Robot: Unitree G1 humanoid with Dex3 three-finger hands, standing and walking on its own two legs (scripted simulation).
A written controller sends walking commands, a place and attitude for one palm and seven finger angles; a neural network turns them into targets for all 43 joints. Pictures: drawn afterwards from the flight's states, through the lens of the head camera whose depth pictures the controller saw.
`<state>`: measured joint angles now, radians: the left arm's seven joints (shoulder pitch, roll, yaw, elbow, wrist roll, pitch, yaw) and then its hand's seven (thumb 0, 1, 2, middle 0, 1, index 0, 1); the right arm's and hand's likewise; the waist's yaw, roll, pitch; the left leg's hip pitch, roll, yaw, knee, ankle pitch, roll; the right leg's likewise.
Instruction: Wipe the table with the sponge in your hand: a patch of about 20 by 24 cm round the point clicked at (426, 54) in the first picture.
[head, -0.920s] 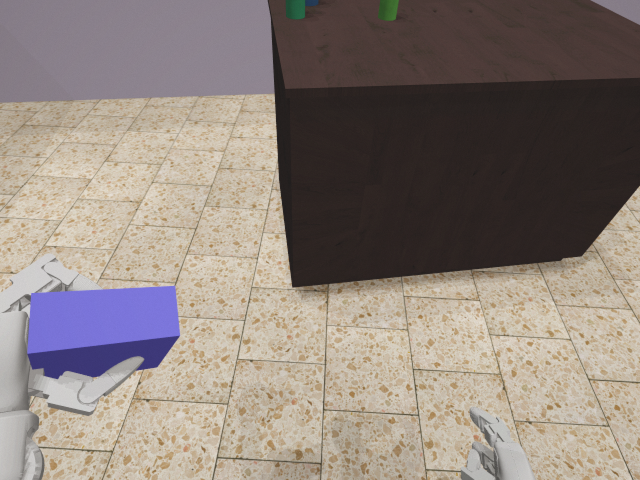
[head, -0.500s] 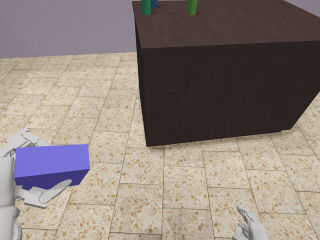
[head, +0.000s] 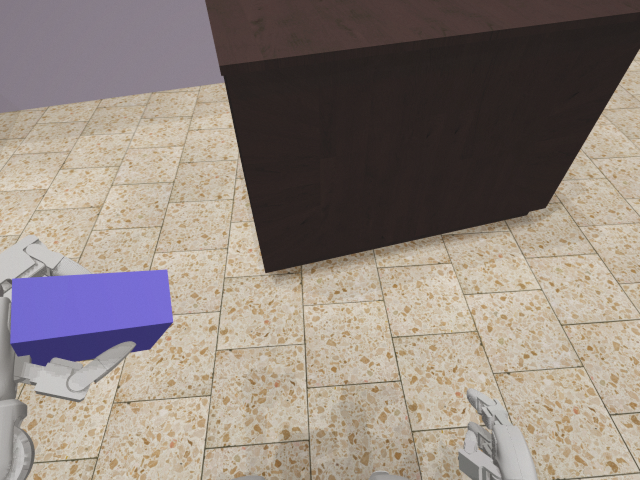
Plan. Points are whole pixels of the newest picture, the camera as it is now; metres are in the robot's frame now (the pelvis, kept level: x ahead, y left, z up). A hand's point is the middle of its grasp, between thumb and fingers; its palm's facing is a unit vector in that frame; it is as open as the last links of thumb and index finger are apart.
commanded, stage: walk to a spot facing it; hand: left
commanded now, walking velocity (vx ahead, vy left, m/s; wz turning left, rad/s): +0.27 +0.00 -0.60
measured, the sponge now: (115, 318) +0.22 +0.21 +0.16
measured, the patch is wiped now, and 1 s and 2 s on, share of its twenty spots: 0.00 0.00 0.00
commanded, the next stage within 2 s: turn to face it in 1.60 s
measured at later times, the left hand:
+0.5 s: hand (206, 245) +0.29 +0.14 +0.19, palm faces +0.16 -0.88 -0.44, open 9.4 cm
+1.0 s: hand (349, 157) +0.41 +0.01 +0.22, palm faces +0.04 -0.88 -0.47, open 9.4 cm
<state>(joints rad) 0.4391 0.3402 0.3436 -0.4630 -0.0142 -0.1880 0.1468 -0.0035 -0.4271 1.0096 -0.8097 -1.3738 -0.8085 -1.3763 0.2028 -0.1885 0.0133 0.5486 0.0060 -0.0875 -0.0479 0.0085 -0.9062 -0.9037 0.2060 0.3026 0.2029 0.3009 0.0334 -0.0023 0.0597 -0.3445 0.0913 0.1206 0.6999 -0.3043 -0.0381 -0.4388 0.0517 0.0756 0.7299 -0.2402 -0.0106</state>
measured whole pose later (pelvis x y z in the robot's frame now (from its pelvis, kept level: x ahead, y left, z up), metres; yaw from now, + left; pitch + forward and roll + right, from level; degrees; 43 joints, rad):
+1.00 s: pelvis +0.12 -0.13 +0.02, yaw -25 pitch -1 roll +1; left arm 0.56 0.43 0.42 -0.52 -0.02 -0.24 0.16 0.00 -0.43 1.01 -0.81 -1.37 -0.81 -1.37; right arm 0.27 -0.26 -0.04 0.61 0.00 -0.03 -0.07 0.01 -0.91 -0.90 0.20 0.30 0.20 0.30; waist -0.03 -0.03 -0.03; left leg -0.39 0.08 0.14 0.63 -0.29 0.00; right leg -0.21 0.01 -0.07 0.54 -0.32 -0.06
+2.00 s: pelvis +0.33 -0.30 +0.01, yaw -16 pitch -2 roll -1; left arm 0.42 0.42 0.40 -0.55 -0.02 -0.18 0.16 0.00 -0.44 1.01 -0.82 -1.36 -0.82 -1.37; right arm 0.15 -0.13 0.01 0.57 0.01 -0.06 -0.02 0.01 -0.91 -0.90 0.20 0.30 0.20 0.30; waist -0.03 -0.03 0.10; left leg -0.36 0.04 0.08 0.60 -0.21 0.03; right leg -0.45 -0.05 -0.06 1.12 -0.51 0.06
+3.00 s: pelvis +0.34 -0.33 +0.02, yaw -3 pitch -1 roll +0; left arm 0.46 0.39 0.34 -0.45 0.01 -0.22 0.14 -0.01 -0.44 1.01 -0.82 -1.35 -0.82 -1.35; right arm 0.25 -0.12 0.05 0.66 -0.01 -0.12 -0.05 0.01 -0.90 -0.90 0.21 0.30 0.21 0.30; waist 0.01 0.04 0.00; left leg -0.20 0.03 0.11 0.54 -0.33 0.02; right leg -0.30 -0.04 -0.15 0.58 -0.35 0.03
